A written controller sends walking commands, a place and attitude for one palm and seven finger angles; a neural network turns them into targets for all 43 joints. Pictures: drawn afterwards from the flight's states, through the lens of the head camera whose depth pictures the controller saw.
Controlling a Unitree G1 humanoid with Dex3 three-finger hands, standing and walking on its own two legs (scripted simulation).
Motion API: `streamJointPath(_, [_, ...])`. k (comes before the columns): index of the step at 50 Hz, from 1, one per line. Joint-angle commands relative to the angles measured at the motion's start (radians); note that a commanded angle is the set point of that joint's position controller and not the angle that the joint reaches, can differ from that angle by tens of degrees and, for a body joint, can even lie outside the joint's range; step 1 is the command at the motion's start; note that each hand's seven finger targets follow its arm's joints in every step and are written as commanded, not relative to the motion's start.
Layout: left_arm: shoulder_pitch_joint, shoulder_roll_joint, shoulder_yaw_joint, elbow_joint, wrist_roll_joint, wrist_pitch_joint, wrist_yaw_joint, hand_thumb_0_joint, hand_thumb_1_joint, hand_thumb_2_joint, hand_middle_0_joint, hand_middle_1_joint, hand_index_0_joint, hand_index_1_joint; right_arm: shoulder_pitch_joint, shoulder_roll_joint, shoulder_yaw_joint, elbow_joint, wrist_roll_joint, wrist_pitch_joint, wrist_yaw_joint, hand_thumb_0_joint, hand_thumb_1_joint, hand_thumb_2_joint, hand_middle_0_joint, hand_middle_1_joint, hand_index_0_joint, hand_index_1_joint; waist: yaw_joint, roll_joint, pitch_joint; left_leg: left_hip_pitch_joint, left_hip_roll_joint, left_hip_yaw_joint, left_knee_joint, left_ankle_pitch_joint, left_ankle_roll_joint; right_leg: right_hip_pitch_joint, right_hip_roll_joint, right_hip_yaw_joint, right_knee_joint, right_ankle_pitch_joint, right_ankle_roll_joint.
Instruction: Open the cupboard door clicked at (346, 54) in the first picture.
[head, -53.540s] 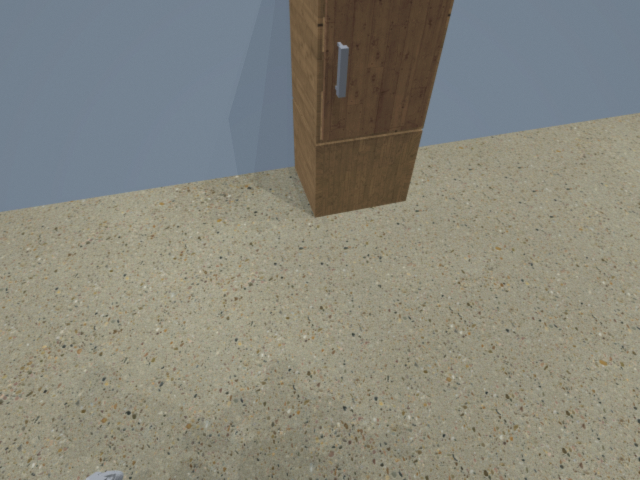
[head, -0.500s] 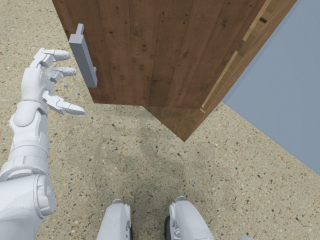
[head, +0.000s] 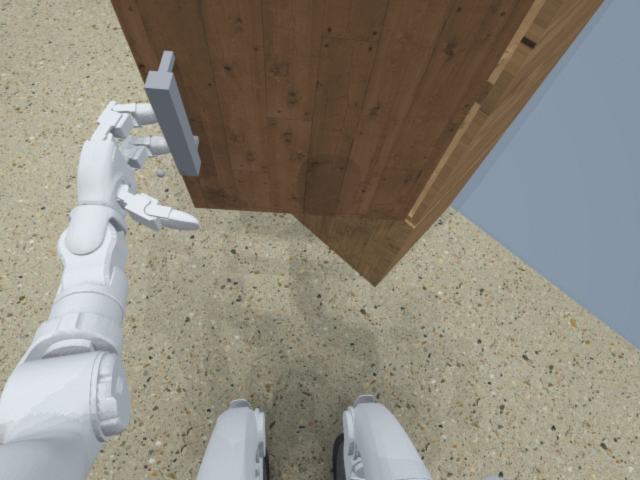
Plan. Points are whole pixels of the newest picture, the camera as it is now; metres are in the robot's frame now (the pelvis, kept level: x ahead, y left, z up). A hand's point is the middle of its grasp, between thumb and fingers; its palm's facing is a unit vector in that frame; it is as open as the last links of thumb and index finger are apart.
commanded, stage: slide the fingers in behind the handle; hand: left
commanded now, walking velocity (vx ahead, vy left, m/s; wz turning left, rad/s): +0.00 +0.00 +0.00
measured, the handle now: (180, 118) +0.55 +0.16 +0.05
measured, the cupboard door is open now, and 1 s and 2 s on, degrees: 42 41 41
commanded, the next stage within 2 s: move the hooked fingers beside the handle in 0.48 s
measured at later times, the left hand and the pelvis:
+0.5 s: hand (163, 174) +0.47 +0.18 +0.04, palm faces +0.01 -1.00 -0.01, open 14.3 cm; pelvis +0.01 +0.00 +0.00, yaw +1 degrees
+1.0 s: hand (159, 169) +0.48 +0.18 +0.04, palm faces -0.04 -1.00 -0.01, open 14.0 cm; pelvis +0.00 +0.00 +0.00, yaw +0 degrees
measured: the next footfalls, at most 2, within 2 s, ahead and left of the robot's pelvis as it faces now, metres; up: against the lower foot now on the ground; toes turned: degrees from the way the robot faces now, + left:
none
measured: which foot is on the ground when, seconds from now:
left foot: down 0.00-1.00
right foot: down 0.00-1.00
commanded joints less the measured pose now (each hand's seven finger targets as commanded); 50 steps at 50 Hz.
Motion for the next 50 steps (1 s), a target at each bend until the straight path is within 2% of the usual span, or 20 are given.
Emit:
streamJointPath(1, [-0.463, 0.079, -0.076, -0.237, 0.009, -0.089, -0.014, 0.000, -0.500, 0.300, -0.300, -1.200, -0.300, -1.200, 0.129, -0.171, -0.071, -0.044, -0.001, -0.024, -0.010, 0.000, -0.900, -0.900, 0.200, 0.300, 0.200, 0.300, -0.051, 0.113, -0.481, 0.470, -0.020, -0.057, -0.152, 0.366, -0.006, 0.128, 0.031, 0.013, -0.149, 0.267, -0.021])
streamJointPath(4, [-0.480, 0.029, -0.117, -0.259, 0.012, -0.102, -0.001, 0.000, -0.500, 0.300, -0.300, -1.200, -0.300, -1.200, 0.132, -0.169, -0.076, -0.037, -0.004, -0.029, -0.007, 0.000, -0.900, -0.900, 0.200, 0.300, 0.200, 0.300, -0.058, 0.126, -0.514, 0.520, -0.019, -0.065, -0.154, 0.391, -0.008, 0.110, 0.030, 0.007, -0.150, 0.273, -0.024])
streamJointPath(7, [-0.462, 0.034, -0.113, -0.228, 0.020, -0.101, 0.008, 0.000, -0.500, 0.300, -0.300, -1.200, -0.300, -1.200, 0.131, -0.169, -0.077, -0.031, -0.004, -0.026, -0.006, 0.000, -0.900, -0.900, 0.200, 0.300, 0.200, 0.300, -0.057, 0.091, -0.482, 0.479, -0.024, -0.058, -0.156, 0.367, -0.004, 0.140, 0.031, 0.011, -0.159, 0.273, -0.024])
streamJointPath(8, [-0.477, 0.045, -0.112, -0.236, 0.022, -0.108, 0.009, 0.000, -0.500, 0.300, -0.300, -1.200, -0.300, -1.200, 0.136, -0.171, -0.076, -0.030, -0.006, -0.027, -0.007, 0.000, -0.900, -0.900, 0.200, 0.300, 0.200, 0.300, -0.061, 0.104, -0.485, 0.487, -0.023, -0.062, -0.154, 0.374, -0.003, 0.127, 0.031, 0.010, -0.152, 0.273, -0.027])
streamJointPath(9, [-0.493, 0.040, -0.119, -0.250, 0.025, -0.114, 0.010, 0.000, -0.500, 0.300, -0.300, -1.200, -0.300, -1.200, 0.132, -0.170, -0.076, -0.029, -0.006, -0.026, -0.007, 0.000, -0.900, -0.900, 0.200, 0.300, 0.200, 0.300, -0.056, 0.128, -0.512, 0.508, -0.023, -0.064, -0.153, 0.391, -0.006, 0.122, 0.029, 0.011, -0.147, 0.281, -0.027])
streamJointPath(11, [-0.481, 0.004, -0.144, -0.219, 0.024, -0.111, 0.008, 0.000, -0.500, 0.300, -0.300, -1.200, -0.300, -1.200, 0.129, -0.168, -0.076, -0.024, -0.005, -0.025, -0.006, 0.000, -0.900, -0.900, 0.200, 0.300, 0.200, 0.300, -0.068, 0.102, -0.478, 0.506, -0.021, -0.066, -0.157, 0.376, -0.007, 0.106, 0.030, 0.006, -0.155, 0.268, -0.026])
streamJointPath(14, [-0.497, -0.009, -0.156, -0.222, 0.022, -0.113, 0.008, 0.000, -0.500, 0.300, -0.300, -1.200, -0.300, -1.200, 0.128, -0.167, -0.077, -0.023, -0.006, -0.024, -0.005, 0.000, -0.900, -0.900, 0.200, 0.300, 0.200, 0.300, -0.069, 0.115, -0.482, 0.515, -0.023, -0.069, -0.156, 0.387, -0.007, 0.100, 0.030, 0.004, -0.152, 0.273, -0.027])
streamJointPath(17, [-0.493, 0.004, -0.147, -0.230, 0.025, -0.113, 0.007, 0.000, -0.500, 0.300, -0.300, -1.200, -0.300, -1.200, 0.129, -0.169, -0.079, -0.022, -0.008, -0.022, -0.005, 0.000, -0.900, -0.900, 0.200, 0.300, 0.200, 0.300, -0.062, 0.125, -0.501, 0.526, -0.023, -0.069, -0.152, 0.411, -0.008, 0.108, 0.028, 0.005, -0.148, 0.289, -0.029])
streamJointPath(18, [-0.494, -0.016, -0.164, -0.237, 0.021, -0.116, 0.005, 0.000, -0.500, 0.300, -0.300, -1.200, -0.300, -1.200, 0.132, -0.167, -0.080, -0.026, -0.008, -0.023, -0.004, 0.000, -0.900, -0.900, 0.200, 0.300, 0.200, 0.300, -0.066, 0.129, -0.505, 0.539, -0.023, -0.072, -0.150, 0.429, -0.007, 0.100, 0.030, 0.002, -0.144, 0.295, -0.030])
streamJointPath(22, [-0.482, 0.007, -0.146, -0.203, 0.021, -0.106, 0.002, 0.000, -0.500, 0.300, -0.300, -1.200, -0.300, -1.200, 0.125, -0.169, -0.077, -0.024, -0.005, -0.017, -0.005, 0.000, -0.900, -0.900, 0.200, 0.300, 0.200, 0.300, -0.065, 0.087, -0.474, 0.485, -0.027, -0.064, -0.153, 0.387, -0.004, 0.135, 0.029, 0.008, -0.154, 0.290, -0.026])
streamJointPath(24, [-0.482, -0.001, -0.147, -0.232, 0.020, -0.112, 0.001, 0.000, -0.500, 0.300, -0.300, -1.200, -0.300, -1.200, 0.121, -0.165, -0.079, -0.028, -0.005, -0.020, -0.003, 0.000, -0.900, -0.900, 0.200, 0.300, 0.200, 0.300, -0.055, 0.126, -0.514, 0.516, -0.027, -0.061, -0.146, 0.415, -0.005, 0.125, 0.029, 0.010, -0.148, 0.303, -0.027])
streamJointPath(27, [-0.452, 0.000, -0.142, -0.218, 0.015, -0.104, -0.002, 0.000, -0.500, 0.300, -0.300, -1.200, -0.300, -1.200, 0.119, -0.163, -0.077, -0.030, -0.003, -0.018, -0.002, 0.000, -0.900, -0.900, 0.200, 0.300, 0.200, 0.300, -0.055, 0.105, -0.500, 0.498, -0.028, -0.056, -0.148, 0.415, -0.003, 0.148, 0.029, 0.010, -0.152, 0.316, -0.026])
streamJointPath(30, [-0.482, 0.015, -0.136, -0.219, 0.018, -0.105, -0.004, 0.000, -0.500, 0.300, -0.300, -1.200, -0.300, -1.200, 0.122, -0.165, -0.077, -0.026, -0.005, -0.016, -0.004, 0.000, -0.900, -0.900, 0.200, 0.300, 0.200, 0.300, -0.062, 0.106, -0.493, 0.499, -0.026, -0.060, -0.142, 0.425, -0.003, 0.135, 0.029, 0.011, -0.147, 0.321, -0.025])
streamJointPath(34, [-0.457, 0.055, -0.100, -0.228, 0.016, -0.109, -0.007, 0.000, -0.500, 0.300, -0.300, -1.200, -0.300, -1.200, 0.121, -0.165, -0.076, -0.030, -0.003, -0.014, -0.003, 0.000, -0.900, -0.900, 0.200, 0.300, 0.200, 0.300, -0.043, 0.123, -0.520, 0.518, -0.024, -0.061, -0.143, 0.455, -0.008, 0.143, 0.030, 0.009, -0.140, 0.332, -0.027])
streamJointPath(37, [-0.444, 0.058, -0.089, -0.218, 0.010, -0.105, -0.011, 0.000, -0.500, 0.300, -0.300, -1.200, -0.300, -1.200, 0.117, -0.165, -0.074, -0.033, -0.002, -0.012, -0.003, 0.000, -0.900, -0.900, 0.200, 0.300, 0.200, 0.300, -0.045, 0.102, -0.491, 0.492, -0.025, -0.057, -0.149, 0.426, -0.005, 0.156, 0.032, 0.010, -0.150, 0.319, -0.024])
streamJointPath(38, [-0.440, 0.096, -0.061, -0.208, 0.009, -0.107, -0.011, 0.000, -0.500, 0.300, -0.300, -1.200, -0.300, -1.200, 0.124, -0.168, -0.071, -0.036, -0.003, -0.013, -0.005, 0.000, -0.900, -0.900, 0.200, 0.300, 0.200, 0.300, -0.036, 0.102, -0.485, 0.478, -0.026, -0.058, -0.148, 0.426, -0.004, 0.162, 0.033, 0.011, -0.143, 0.319, -0.028])
streamJointPath(42, [-0.460, 0.126, -0.040, -0.171, 0.012, -0.096, -0.020, 0.000, -0.500, 0.300, -0.300, -1.200, -0.300, -1.200, 0.118, -0.170, -0.066, -0.036, 0.000, -0.013, -0.010, 0.000, -0.900, -0.900, 0.200, 0.300, 0.200, 0.300, -0.047, 0.082, -0.457, 0.419, -0.027, -0.050, -0.143, 0.369, 0.002, 0.167, 0.032, 0.020, -0.148, 0.294, -0.021])
streamJointPath(44, [-0.459, 0.177, 0.000, -0.170, 0.015, -0.100, -0.024, 0.000, -0.500, 0.300, -0.300, -1.200, -0.300, -1.200, 0.122, -0.173, -0.063, -0.040, 0.000, -0.014, -0.013, 0.000, -0.900, -0.900, 0.200, 0.300, 0.200, 0.300, -0.031, 0.106, -0.488, 0.423, -0.028, -0.051, -0.140, 0.382, 0.000, 0.172, 0.031, 0.022, -0.137, 0.299, -0.024])
streamJointPath(48, [-0.469, 0.183, 0.006, -0.159, 0.006, -0.089, -0.039, 0.000, -0.500, 0.300, -0.300, -1.200, -0.300, -1.200, 0.127, -0.176, -0.060, -0.047, -0.002, -0.016, -0.016, 0.000, -0.900, -0.900, 0.200, 0.300, 0.200, 0.300, -0.041, 0.108, -0.478, 0.424, -0.025, -0.056, -0.135, 0.384, 0.001, 0.149, 0.033, 0.017, -0.131, 0.287, -0.024])
streamJointPath(50, [-0.455, 0.224, 0.042, -0.165, 0.007, -0.086, -0.038, 0.000, -0.500, 0.300, -0.300, -1.200, -0.300, -1.200, 0.129, -0.182, -0.060, -0.049, -0.002, -0.014, -0.018, 0.000, -0.900, -0.900, 0.200, 0.300, 0.200, 0.300, -0.029, 0.112, -0.508, 0.433, -0.022, -0.055, -0.133, 0.404, -0.002, 0.159, 0.032, 0.021, -0.127, 0.303, -0.023])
